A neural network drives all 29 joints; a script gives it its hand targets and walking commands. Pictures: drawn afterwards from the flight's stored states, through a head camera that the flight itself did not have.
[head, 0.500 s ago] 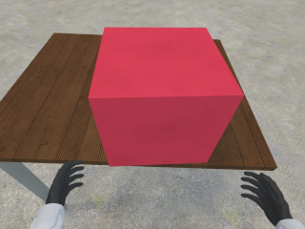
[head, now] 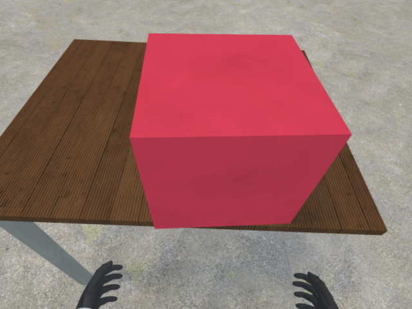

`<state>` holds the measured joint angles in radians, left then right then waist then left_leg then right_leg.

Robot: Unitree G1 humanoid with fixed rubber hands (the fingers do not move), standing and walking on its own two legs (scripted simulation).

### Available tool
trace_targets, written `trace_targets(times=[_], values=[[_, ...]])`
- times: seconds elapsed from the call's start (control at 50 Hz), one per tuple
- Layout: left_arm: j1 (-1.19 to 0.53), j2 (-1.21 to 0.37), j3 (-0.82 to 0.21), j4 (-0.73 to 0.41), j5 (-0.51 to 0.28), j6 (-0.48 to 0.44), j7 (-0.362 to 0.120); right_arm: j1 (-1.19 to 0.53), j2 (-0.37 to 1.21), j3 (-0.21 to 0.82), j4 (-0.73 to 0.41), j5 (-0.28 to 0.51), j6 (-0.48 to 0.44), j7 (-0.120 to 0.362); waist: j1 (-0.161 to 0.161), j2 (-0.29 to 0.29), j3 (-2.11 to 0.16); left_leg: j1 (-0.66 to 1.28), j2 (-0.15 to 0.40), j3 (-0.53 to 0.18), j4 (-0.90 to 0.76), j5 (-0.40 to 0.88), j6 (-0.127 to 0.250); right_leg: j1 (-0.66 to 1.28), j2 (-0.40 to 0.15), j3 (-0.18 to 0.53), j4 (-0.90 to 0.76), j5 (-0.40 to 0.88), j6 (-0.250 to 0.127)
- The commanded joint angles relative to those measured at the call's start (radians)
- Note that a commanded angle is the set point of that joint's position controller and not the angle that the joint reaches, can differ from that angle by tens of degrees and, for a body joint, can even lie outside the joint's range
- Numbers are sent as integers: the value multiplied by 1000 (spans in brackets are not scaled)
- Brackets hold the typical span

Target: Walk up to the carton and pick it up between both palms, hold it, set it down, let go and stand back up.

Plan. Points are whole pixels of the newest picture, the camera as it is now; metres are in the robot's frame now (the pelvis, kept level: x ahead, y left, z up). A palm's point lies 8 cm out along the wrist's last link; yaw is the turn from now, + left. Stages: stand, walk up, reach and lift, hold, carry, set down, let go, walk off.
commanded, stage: set down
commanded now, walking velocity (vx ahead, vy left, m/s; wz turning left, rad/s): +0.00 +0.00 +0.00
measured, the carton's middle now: (222, 132) +0.44 +0.00 +0.10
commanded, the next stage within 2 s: let go in 0.04 s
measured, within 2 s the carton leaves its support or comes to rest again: neither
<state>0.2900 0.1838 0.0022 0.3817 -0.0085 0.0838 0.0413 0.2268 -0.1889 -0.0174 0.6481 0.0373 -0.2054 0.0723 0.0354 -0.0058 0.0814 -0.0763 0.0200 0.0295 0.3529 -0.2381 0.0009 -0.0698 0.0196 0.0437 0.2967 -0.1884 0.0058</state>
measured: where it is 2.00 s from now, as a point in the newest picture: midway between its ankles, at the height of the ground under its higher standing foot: outside the picture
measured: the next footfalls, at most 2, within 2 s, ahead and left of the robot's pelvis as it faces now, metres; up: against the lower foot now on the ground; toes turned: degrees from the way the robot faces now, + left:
none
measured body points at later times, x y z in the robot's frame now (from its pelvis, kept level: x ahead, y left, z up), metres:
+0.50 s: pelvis -0.01 -0.01 +0.00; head -0.01 -0.01 +0.45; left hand +0.15 +0.21 -0.09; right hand +0.15 -0.24 -0.09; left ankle -0.03 +0.11 -0.75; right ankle -0.02 -0.13 -0.75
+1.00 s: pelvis -0.04 -0.02 -0.01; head -0.05 -0.01 +0.44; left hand +0.05 +0.25 -0.12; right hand +0.03 -0.29 -0.12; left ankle -0.03 +0.11 -0.75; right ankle -0.02 -0.13 -0.75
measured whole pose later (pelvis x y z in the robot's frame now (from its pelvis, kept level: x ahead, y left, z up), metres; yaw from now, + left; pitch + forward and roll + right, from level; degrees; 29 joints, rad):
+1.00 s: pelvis -0.04 -0.02 -0.01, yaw +1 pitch -3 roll -1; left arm 0.31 0.26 0.05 0.71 0.02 -0.03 -0.01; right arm 0.35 -0.28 -0.06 0.74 -0.02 -0.04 0.00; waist 0.00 0.00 0.03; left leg -0.20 0.04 0.01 0.49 -0.24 -0.02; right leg -0.20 0.03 0.01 0.44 -0.20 -0.01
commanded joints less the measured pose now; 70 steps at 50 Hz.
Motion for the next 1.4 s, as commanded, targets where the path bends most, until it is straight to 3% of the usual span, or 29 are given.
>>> trace_targets(times=[0.0, 0.12, 0.22, 0.26, 0.58, 0.6, 0.62, 0.64, 0.74, 0.92, 1.1, 1.18, 1.38], values=[[-69, 70, 20, -58, 11, -13, -11, -62, -154, -58, -9, -24, -65, -26, -21, 30, -117, 132, -9, 21, 11, 407, -56, -60, 32, -80, -21, 204, -37], [-180, 106, 25, 5, 8, 5, -34, -130, -103, -53, 42, -52, -75, -60, -25, 15, -104, 89, -9, 36, 18, 304, -46, -52, 18, -84, 9, 178, -24], [-145, 88, 31, 40, 27, -4, -40, -129, -119, -34, 76, -29, -80, -57, -22, 39, -121, 136, -14, 29, 23, 415, -59, -22, 29, -86, 0, 227, -35], [-128, 90, 34, 40, 44, 32, -47, -107, -128, -36, 84, -29, -52, -46, -25, 43, -85, 205, -4, 16, 21, 474, -73, -47, 34, -90, -27, 234, -49], [-183, 121, 23, 10, 2, 36, -33, -115, -83, -59, -58, -84, -2, -59, -18, -23, -74, 39, -21, 52, -17, 123, -9, -73, -11, -48, -6, 44, -17], [-36, 175, 81, 118, 35, -52, -23, 5, -192, -84, 12, -43, 76, -72, -10, 39, -114, -69, 66, -41, 85, 211, 4, -104, -92, 36, 62, 142, -19], [-13, 198, 89, 143, 35, -76, -28, 38, -196, -80, -1, -38, 107, -72, -21, 11, -99, -70, 77, -57, 68, 111, 9, -112, -115, 61, 41, 77, -21], [-41, 201, 93, 143, 35, -97, -34, 36, -190, -80, -8, -41, 117, -72, -32, -9, -116, -56, 87, -69, 74, 133, 15, -116, -120, 73, 56, 126, -23], [-62, 175, 92, 176, 32, -132, -51, 40, -179, -75, -14, -49, 132, -71, -38, -22, -85, -100, 80, -77, 75, 69, 7, -162, -115, 84, 35, 75, -29], [-8, 196, 86, 240, 33, -140, -52, 116, -208, -74, 8, -57, 137, -72, -37, 5, -85, -141, 78, -100, 55, 43, 17, -121, -100, 73, 56, 32, -27], [46, 203, 72, 285, 30, -127, -46, 171, -225, -62, 19, -56, 148, -73, -29, 22, 8, -246, 75, -123, 4, -121, 25, -158, -85, 69, 69, -103, -16], [63, 202, 67, 302, 30, -129, -46, 181, -229, -57, 20, -53, 150, -74, -29, 42, -2, -265, 77, -138, -11, -163, 30, -145, -82, 69, 90, -104, -14], [96, 199, 56, 331, 30, -129, -42, 189, -226, -55, 27, -53, 160, -75, -35, 10, 11, -269, 78, -157, -29, -236, 34, -189, -77, 70, 106, -152, -9]])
